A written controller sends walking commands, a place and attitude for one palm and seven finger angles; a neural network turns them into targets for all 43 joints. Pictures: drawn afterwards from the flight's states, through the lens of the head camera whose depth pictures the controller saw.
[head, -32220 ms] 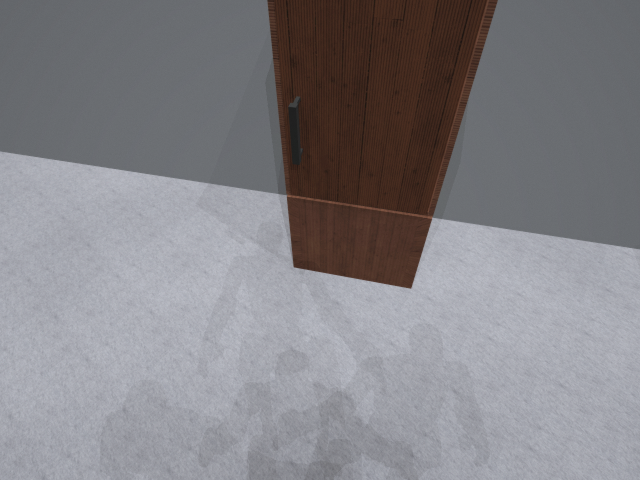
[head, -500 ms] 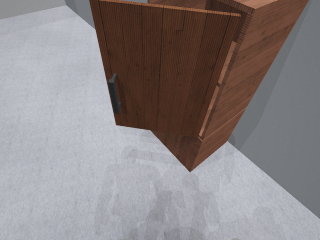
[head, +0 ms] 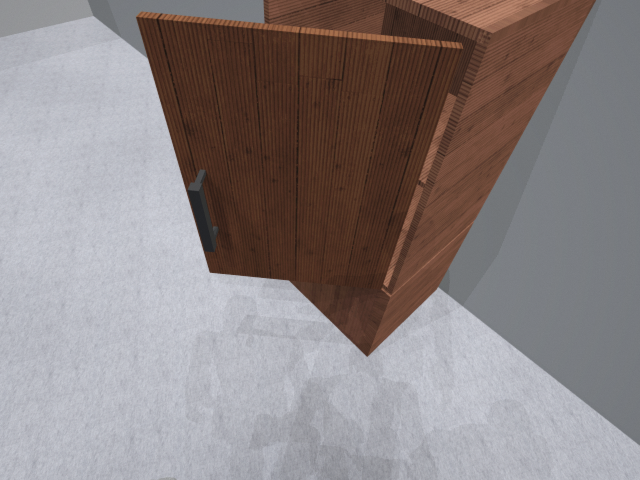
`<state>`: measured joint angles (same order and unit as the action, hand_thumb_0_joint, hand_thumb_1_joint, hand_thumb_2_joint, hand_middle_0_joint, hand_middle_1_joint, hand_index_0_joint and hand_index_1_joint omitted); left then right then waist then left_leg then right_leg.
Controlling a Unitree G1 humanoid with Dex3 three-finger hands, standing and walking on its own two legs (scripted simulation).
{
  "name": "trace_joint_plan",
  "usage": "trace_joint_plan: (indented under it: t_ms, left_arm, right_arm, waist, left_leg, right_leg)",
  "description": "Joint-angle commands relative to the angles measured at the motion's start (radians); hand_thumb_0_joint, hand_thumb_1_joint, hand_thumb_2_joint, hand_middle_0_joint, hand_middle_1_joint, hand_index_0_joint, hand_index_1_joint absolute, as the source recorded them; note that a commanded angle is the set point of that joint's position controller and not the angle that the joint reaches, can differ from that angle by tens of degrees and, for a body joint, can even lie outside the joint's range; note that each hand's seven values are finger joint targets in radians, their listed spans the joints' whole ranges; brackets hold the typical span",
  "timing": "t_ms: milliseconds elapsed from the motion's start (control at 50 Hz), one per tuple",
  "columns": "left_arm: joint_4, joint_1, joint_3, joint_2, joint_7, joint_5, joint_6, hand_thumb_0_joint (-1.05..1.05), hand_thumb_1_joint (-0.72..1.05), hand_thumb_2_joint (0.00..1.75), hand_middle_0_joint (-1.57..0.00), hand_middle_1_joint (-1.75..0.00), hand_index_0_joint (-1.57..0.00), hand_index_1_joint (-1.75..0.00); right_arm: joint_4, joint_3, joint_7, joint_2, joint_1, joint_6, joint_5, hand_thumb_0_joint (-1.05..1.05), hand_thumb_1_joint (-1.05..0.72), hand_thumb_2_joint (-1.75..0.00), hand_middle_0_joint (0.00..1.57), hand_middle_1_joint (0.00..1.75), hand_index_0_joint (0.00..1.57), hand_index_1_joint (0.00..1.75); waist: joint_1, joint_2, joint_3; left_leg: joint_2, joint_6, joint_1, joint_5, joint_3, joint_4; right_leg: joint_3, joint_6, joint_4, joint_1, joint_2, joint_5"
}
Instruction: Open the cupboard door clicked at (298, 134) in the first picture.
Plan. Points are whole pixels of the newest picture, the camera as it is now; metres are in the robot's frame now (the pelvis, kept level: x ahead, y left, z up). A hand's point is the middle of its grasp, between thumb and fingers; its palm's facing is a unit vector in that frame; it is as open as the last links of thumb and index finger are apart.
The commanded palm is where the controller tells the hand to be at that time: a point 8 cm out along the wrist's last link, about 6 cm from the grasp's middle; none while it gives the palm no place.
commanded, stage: come to a stop and stand still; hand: left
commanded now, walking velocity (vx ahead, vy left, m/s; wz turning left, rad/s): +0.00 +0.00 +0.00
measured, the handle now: (206, 212) +0.58 +0.25 -0.09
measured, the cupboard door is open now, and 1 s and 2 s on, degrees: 42 42 42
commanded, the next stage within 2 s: look again from close up in 0.62 s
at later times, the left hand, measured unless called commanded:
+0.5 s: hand out of the picture -0.03 +0.14 -0.17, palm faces +0.04 -0.98 -0.17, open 7.4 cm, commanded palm none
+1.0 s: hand out of the picture -0.01 +0.17 -0.17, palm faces +0.01 -0.97 -0.22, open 7.4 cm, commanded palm none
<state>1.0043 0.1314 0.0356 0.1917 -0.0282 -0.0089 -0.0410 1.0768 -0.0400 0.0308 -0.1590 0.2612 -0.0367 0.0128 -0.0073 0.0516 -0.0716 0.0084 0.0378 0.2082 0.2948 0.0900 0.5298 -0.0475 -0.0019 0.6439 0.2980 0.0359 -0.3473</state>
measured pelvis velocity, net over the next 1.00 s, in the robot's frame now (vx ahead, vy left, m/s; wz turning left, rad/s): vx -0.02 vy -0.01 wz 0.00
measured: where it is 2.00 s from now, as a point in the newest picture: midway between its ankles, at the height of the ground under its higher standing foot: outside the picture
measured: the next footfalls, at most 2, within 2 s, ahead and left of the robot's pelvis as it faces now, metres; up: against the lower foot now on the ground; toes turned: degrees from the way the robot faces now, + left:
right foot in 0.20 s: -0.02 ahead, -0.13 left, +0.00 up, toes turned -1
right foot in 1.84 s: +0.04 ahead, -0.09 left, +0.00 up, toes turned -5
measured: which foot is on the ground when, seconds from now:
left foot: down 0.00-1.00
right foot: up 0.00-0.18, down 0.20-1.00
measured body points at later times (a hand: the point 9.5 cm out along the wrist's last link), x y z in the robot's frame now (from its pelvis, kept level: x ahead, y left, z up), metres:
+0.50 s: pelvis -0.03 -0.02 +0.01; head -0.02 -0.02 +0.46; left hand -0.03 +0.20 -0.15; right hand -0.01 -0.26 -0.15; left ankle -0.01 +0.09 -0.73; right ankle -0.06 -0.13 -0.73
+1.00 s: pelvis -0.02 -0.01 +0.00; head -0.02 -0.02 +0.45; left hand -0.01 +0.22 -0.15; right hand -0.02 -0.23 -0.16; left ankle -0.01 +0.09 -0.73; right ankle -0.06 -0.13 -0.73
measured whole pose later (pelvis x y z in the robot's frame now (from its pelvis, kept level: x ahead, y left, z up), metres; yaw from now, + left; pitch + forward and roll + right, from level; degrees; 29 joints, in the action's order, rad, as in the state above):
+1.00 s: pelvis -0.02 -0.01 +0.00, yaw +0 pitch -1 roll +0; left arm 1.08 0.29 -0.02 0.15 -0.04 -0.02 0.02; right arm 1.08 0.00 0.02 -0.16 0.30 0.01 0.01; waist -0.01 -0.03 -0.02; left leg -0.01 0.02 0.24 0.27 0.08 0.53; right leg -0.01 0.00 0.53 0.16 0.01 -0.36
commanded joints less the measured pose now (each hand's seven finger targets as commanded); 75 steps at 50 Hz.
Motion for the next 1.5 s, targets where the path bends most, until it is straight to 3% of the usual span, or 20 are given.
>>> trace_joint_plan:
  t_ms: [0, 120, 140, 180, 200, 220, 260, 320, 440, 640, 680, 700, 720, 740, 760, 800, 920, 1280, 1380, 1480]
  left_arm:
    - [-0.051, 0.037, 0.028, 0.07, -0.009, 0.001, -0.01, 0.0, 0.9, 0.9, -0.2, -0.3, -0.2, -0.3]
    - [-0.022, 0.097, 0.015, 0.06, -0.001, 0.003, 0.01, 0.0, 0.9, 0.9, -0.2, -0.3, -0.2, -0.3]
    - [-0.011, 0.121, 0.014, 0.073, -0.003, 0.002, 0.017, 0.0, 0.9, 0.9, -0.2, -0.3, -0.2, -0.3]
    - [-0.003, 0.105, 0.011, 0.12, -0.006, -0.004, 0.034, 0.0, 0.9, 0.9, -0.2, -0.3, -0.2, -0.3]
    - [-0.005, 0.088, 0.006, 0.129, -0.003, -0.004, 0.035, 0.0, 0.9, 0.9, -0.2, -0.3, -0.2, -0.3]
    - [0.003, 0.09, 0.007, 0.12, -0.003, -0.005, 0.042, 0.0, 0.9, 0.9, -0.2, -0.3, -0.2, -0.3]
    - [0.02, 0.107, -0.003, 0.101, -0.007, -0.001, 0.05, 0.0, 0.9, 0.9, -0.2, -0.3, -0.2, -0.3]
    - [0.034, 0.122, -0.007, 0.092, -0.006, 0.001, 0.05, 0.0, 0.9, 0.9, -0.2, -0.3, -0.2, -0.3]
    - [0.066, 0.166, -0.015, 0.072, -0.004, 0.003, 0.049, 0.0, 0.9, 0.9, -0.2, -0.3, -0.2, -0.3]
    - [0.099, 0.22, -0.016, 0.039, -0.008, 0.005, 0.056, 0.0, 0.9, 0.9, -0.2, -0.3, -0.2, -0.3]
    - [0.103, 0.228, -0.017, 0.03, -0.01, 0.004, 0.057, 0.0, 0.9, 0.9, -0.2, -0.3, -0.2, -0.3]
    - [0.119, 0.298, -0.028, 0.04, -0.049, -0.022, 0.094, 0.0, 0.9, 0.9, -0.2, -0.3, -0.2, -0.3]
    - [0.071, 0.253, -0.019, 0.094, -0.044, -0.009, 0.1, 0.0, 0.9, 0.9, -0.2, -0.3, -0.2, -0.3]
    - [0.057, 0.213, -0.022, 0.078, -0.036, -0.006, 0.099, 0.0, 0.9, 0.9, -0.2, -0.3, -0.2, -0.3]
    - [0.049, 0.214, -0.023, 0.062, -0.031, -0.008, 0.102, 0.0, 0.9, 0.9, -0.2, -0.3, -0.2, -0.3]
    - [0.057, 0.243, -0.027, 0.044, -0.028, -0.005, 0.097, 0.0, 0.9, 0.9, -0.2, -0.3, -0.2, -0.3]
    - [0.043, 0.226, -0.033, 0.043, -0.021, -0.005, 0.073, 0.0, 0.9, 0.9, -0.2, -0.3, -0.2, -0.3]
    - [0.028, 0.189, -0.021, 0.123, -0.011, -0.006, 0.069, 0.0, 0.9, 0.9, -0.2, -0.3, -0.2, -0.3]
    - [0.032, 0.207, -0.018, 0.121, -0.006, -0.013, 0.062, 0.0, 0.9, 0.9, -0.2, -0.3, -0.2, -0.3]
    - [0.017, 0.229, 0.002, 0.16, -0.003, -0.014, 0.056, 0.0, 0.9, 0.9, -0.2, -0.3, -0.2, -0.3]
  right_arm:
    - [-0.067, -0.012, 0.029, -0.151, 0.015, 0.03, 0.019, 0.0, -0.9, -0.9, 0.2, 0.3, 0.2, 0.3]
    - [-0.05, -0.021, 0.019, -0.168, 0.014, 0.038, 0.002, 0.0, -0.9, -0.9, 0.2, 0.3, 0.2, 0.3]
    - [-0.05, -0.02, 0.015, -0.159, 0.008, 0.039, -0.004, 0.0, -0.9, -0.9, 0.2, 0.3, 0.2, 0.3]
    - [-0.053, -0.015, 0.003, -0.105, 0.009, 0.037, -0.011, 0.0, -0.9, -0.9, 0.2, 0.3, 0.2, 0.3]
    - [-0.047, -0.012, -0.005, -0.096, 0.011, 0.034, -0.008, 0.0, -0.9, -0.9, 0.2, 0.3, 0.2, 0.3]
    - [-0.038, -0.011, -0.003, -0.094, 0.012, 0.033, -0.001, 0.0, -0.9, -0.9, 0.2, 0.3, 0.2, 0.3]
    - [-0.024, -0.01, -0.003, -0.101, 0.011, 0.035, -0.003, 0.0, -0.9, -0.9, 0.2, 0.3, 0.2, 0.3]
    - [-0.002, -0.004, -0.004, -0.105, 0.007, 0.036, -0.002, 0.0, -0.9, -0.9, 0.2, 0.3, 0.2, 0.3]
    - [0.028, 0.007, -0.004, -0.092, 0.022, 0.032, 0.002, 0.0, -0.9, -0.9, 0.2, 0.3, 0.2, 0.3]
    - [0.057, 0.014, 0.007, -0.069, 0.07, 0.047, 0.001, 0.0, -0.9, -0.9, 0.2, 0.3, 0.2, 0.3]
    - [0.061, 0.015, 0.01, -0.065, 0.082, 0.05, 0.001, 0.0, -0.9, -0.9, 0.2, 0.3, 0.2, 0.3]
    - [-0.015, 0.024, -0.005, -0.084, -0.025, 0.074, -0.007, 0.0, -0.9, -0.9, 0.2, 0.3, 0.2, 0.3]
    - [-0.039, 0.027, -0.01, -0.031, 0.045, 0.064, -0.003, 0.0, -0.9, -0.9, 0.2, 0.3, 0.2, 0.3]
    - [-0.031, 0.024, -0.01, -0.04, 0.09, 0.061, -0.002, 0.0, -0.9, -0.9, 0.2, 0.3, 0.2, 0.3]
    - [-0.035, 0.028, -0.011, -0.039, 0.105, 0.071, 0.005, 0.0, -0.9, -0.9, 0.2, 0.3, 0.2, 0.3]
    - [-0.045, 0.026, -0.005, -0.059, 0.103, 0.075, 0.001, 0.0, -0.9, -0.9, 0.2, 0.3, 0.2, 0.3]
    - [-0.049, 0.027, -0.006, -0.084, 0.079, 0.068, 0.002, 0.0, -0.9, -0.9, 0.2, 0.3, 0.2, 0.3]
    - [-0.029, 0.02, -0.005, -0.151, -0.005, 0.076, 0.0, 0.0, -0.9, -0.9, 0.2, 0.3, 0.2, 0.3]
    - [-0.03, 0.024, -0.015, -0.134, -0.005, 0.063, 0.004, 0.0, -0.9, -0.9, 0.2, 0.3, 0.2, 0.3]
    - [-0.064, 0.022, -0.024, -0.118, -0.008, 0.051, 0.008, 0.0, -0.9, -0.9, 0.2, 0.3, 0.2, 0.3]
  waist:
    - [0.02, -0.198, 0.033]
    - [0.02, -0.166, 0.131]
    - [0.028, -0.13, 0.132]
    - [-0.004, 0.009, 0.082]
    - [-0.016, -0.02, 0.061]
    - [-0.018, 0.051, 0.086]
    - [-0.016, 0.083, 0.083]
    - [-0.01, 0.013, 0.029]
    - [-0.006, -0.019, -0.038]
    - [0.004, -0.041, -0.005]
    - [0.004, -0.04, 0.002]
    - [0.038, -0.119, -0.009]
    - [-0.027, -0.12, 0.058]
    - [-0.038, -0.123, 0.081]
    - [-0.022, -0.145, 0.093]
    - [-0.011, -0.073, 0.099]
    - [0.001, -0.014, -0.026]
    - [0.012, -0.048, 0.032]
    - [0.02, -0.028, 0.003]
    - [0.024, 0.072, -0.048]
  left_leg:
    - [-0.317, 0.164, 0.01, -0.683, -0.269, -0.194]
    - [-0.234, 0.093, -0.077, -0.521, -0.196, -0.149]
    - [-0.202, 0.06, -0.052, -0.414, -0.186, -0.126]
    - [-0.1, -0.025, -0.007, -0.146, -0.11, -0.108]
    - [-0.073, -0.036, -0.05, -0.124, -0.093, -0.12]
    - [-0.079, -0.036, -0.081, -0.189, -0.088, -0.101]
    - [-0.093, -0.033, -0.103, -0.199, -0.09, -0.11]
    - [-0.101, -0.034, -0.086, -0.173, -0.101, -0.145]
    - [-0.093, -0.035, -0.057, -0.088, -0.102, -0.176]
    - [-0.105, -0.032, -0.06, -0.164, -0.106, -0.175]
    - [-0.109, -0.03, -0.061, -0.198, -0.11, -0.17]
    - [-0.114, -0.047, 0.0, -0.319, -0.071, 0.055]
    - [-0.083, -0.036, 0.008, -0.075, -0.085, 0.014]
    - [-0.089, -0.034, 0.006, -0.065, -0.091, -0.022]
    - [-0.098, -0.027, -0.005, -0.184, -0.095, -0.03]
    - [-0.114, -0.01, -0.016, -0.274, -0.112, -0.032]
    - [-0.11, 0.002, 0.037, -0.151, -0.128, -0.107]
    - [-0.119, 0.006, -0.04, -0.224, -0.114, -0.133]
    - [-0.088, -0.003, 0.008, -0.058, -0.085, -0.108]
    - [-0.029, -0.026, 0.107, 0.03, -0.022, 0.004]
  right_leg:
    - [0.084, -0.002, 0.263, 0.049, -0.012, -0.193]
    - [0.023, 0.007, -0.126, -0.12, -0.01, 0.037]
    - [0.05, 0.001, -0.233, -0.167, 0.003, 0.136]
    - [0.185, -0.051, -0.31, -0.129, 0.131, 0.258]
    - [0.187, -0.062, -0.308, -0.055, 0.15, 0.227]
    - [0.178, -0.056, -0.293, -0.061, 0.117, 0.288]
    - [0.159, -0.047, -0.308, -0.066, 0.105, 0.3]
    - [0.157, -0.037, -0.333, -0.047, 0.086, 0.195]
    - [0.163, -0.04, -0.382, -0.019, 0.075, 0.044]
    - [0.136, -0.04, -0.358, -0.082, 0.07, 0.15]
    - [0.129, -0.04, -0.348, -0.099, 0.065, 0.191]
    - [0.182, -0.02, -0.309, -0.07, 0.122, 0.638]
    - [0.194, -0.054, -0.281, -0.105, 0.152, 0.534]
    - [0.164, -0.072, -0.255, -0.087, 0.116, 0.327]
    - [0.13, -0.071, -0.222, -0.1, 0.088, 0.374]
    - [0.116, -0.06, -0.2, -0.107, 0.061, 0.345]
    - [0.117, -0.045, -0.218, -0.035, 0.037, 0.124]
    - [0.128, -0.035, -0.242, -0.074, 0.055, 0.215]
    - [0.163, -0.052, -0.266, -0.064, 0.076, 0.05]
    - [0.274, -0.11, -0.33, -0.07, 0.171, 0.0]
